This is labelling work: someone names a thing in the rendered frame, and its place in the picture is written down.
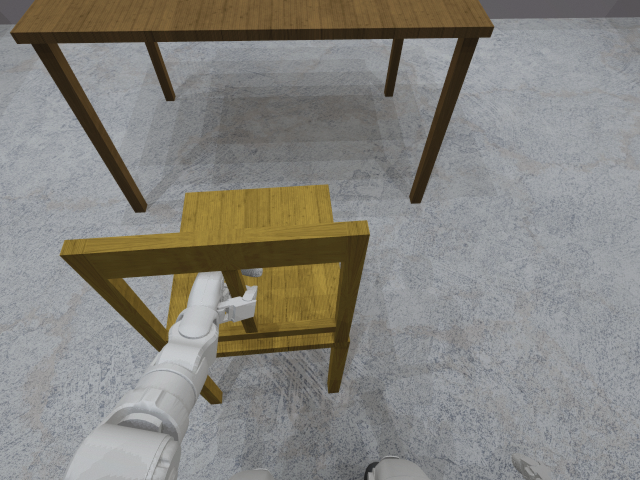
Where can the robot left hand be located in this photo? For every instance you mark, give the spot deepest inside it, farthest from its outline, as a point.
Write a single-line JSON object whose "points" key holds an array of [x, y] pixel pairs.
{"points": [[210, 290]]}

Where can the robot left forearm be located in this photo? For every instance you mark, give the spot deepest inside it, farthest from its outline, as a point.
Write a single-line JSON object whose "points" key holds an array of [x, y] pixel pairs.
{"points": [[168, 390]]}

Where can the left robot upper arm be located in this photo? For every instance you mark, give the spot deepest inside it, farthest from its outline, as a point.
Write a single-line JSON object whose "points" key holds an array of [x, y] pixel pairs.
{"points": [[115, 452]]}

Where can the chair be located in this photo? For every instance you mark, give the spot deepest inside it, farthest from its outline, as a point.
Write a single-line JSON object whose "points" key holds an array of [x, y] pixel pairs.
{"points": [[305, 300]]}

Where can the table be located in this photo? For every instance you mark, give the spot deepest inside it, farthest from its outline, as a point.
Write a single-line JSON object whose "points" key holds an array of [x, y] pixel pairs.
{"points": [[48, 22]]}

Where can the robot right thigh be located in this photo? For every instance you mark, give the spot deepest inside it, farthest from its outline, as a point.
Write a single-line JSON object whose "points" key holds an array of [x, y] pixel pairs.
{"points": [[397, 469]]}

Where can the robot right shin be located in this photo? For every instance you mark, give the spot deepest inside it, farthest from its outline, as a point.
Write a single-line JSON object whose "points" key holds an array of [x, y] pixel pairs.
{"points": [[388, 457]]}

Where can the robot right hand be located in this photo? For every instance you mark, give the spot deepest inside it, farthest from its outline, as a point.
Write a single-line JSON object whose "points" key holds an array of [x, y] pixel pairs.
{"points": [[530, 469]]}

